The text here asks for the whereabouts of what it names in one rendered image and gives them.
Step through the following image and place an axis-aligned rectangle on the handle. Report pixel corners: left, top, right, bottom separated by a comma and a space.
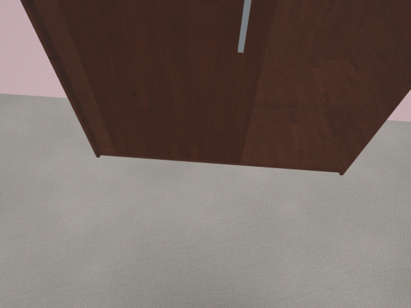
238, 0, 252, 53

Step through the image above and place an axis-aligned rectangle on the wardrobe door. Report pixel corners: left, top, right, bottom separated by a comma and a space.
34, 0, 114, 149
57, 0, 277, 163

